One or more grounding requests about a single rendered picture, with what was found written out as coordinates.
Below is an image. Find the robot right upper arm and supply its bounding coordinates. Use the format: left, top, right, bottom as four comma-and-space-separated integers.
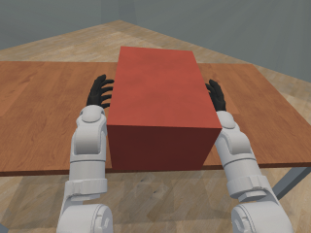
231, 201, 293, 233

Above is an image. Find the robot right hand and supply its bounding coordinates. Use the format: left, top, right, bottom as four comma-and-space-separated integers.
205, 79, 226, 112

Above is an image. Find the robot left hand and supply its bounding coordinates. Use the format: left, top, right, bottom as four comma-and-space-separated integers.
86, 74, 114, 109

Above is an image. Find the carton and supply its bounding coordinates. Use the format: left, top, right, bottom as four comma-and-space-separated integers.
106, 46, 223, 171

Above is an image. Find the left robot forearm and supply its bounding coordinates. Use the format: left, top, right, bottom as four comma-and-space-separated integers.
56, 105, 108, 233

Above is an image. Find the robot left upper arm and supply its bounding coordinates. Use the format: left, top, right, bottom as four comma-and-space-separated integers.
56, 204, 114, 233

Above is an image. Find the right robot forearm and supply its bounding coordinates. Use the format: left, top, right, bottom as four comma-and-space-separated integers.
215, 111, 294, 233

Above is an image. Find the table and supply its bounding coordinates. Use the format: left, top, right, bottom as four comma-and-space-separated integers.
0, 61, 311, 233

